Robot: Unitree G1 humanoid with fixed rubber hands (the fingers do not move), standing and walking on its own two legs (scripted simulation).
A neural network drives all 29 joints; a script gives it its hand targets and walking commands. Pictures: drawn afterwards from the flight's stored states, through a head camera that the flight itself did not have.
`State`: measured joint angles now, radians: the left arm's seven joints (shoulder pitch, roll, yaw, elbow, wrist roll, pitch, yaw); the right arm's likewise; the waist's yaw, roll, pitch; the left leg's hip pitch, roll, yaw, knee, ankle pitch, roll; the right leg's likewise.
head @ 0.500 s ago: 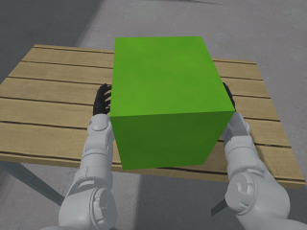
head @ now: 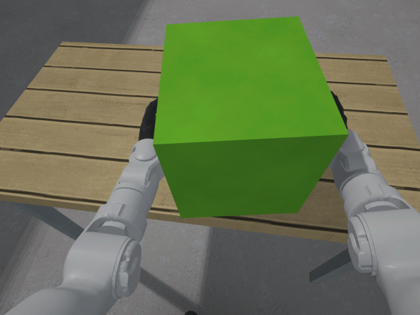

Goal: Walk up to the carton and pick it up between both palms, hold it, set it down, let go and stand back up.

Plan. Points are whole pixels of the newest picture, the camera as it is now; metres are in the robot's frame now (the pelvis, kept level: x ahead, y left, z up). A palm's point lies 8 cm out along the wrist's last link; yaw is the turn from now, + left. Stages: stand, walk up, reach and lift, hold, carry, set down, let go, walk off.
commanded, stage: set down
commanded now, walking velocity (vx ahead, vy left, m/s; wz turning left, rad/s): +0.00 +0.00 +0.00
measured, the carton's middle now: (235, 124) +0.46 +0.06 +0.08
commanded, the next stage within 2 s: none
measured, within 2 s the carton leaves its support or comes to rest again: neither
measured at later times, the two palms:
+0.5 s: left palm (137, 122) +0.40 +0.23 +0.11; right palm (367, 115) +0.50 -0.17 +0.11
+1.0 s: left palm (114, 95) +0.39 +0.25 +0.18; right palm (396, 80) +0.49 -0.17 +0.20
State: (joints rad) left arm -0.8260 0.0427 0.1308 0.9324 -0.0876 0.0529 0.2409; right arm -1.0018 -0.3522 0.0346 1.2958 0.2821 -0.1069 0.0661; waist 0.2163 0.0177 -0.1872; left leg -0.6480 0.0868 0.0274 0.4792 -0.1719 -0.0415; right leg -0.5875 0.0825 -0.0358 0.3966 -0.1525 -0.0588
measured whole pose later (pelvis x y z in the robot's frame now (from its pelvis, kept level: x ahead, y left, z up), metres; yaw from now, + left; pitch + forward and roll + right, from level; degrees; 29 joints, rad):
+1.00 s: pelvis -0.02 -0.01 +0.01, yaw +2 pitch +15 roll -1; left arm -0.92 0.23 0.19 0.47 -0.21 0.65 0.24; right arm -1.11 -0.57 0.12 0.94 0.48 0.33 0.10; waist 0.16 0.01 -0.14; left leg -0.55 0.07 0.00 0.38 -0.10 -0.05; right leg -0.50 0.08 -0.04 0.36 -0.12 -0.07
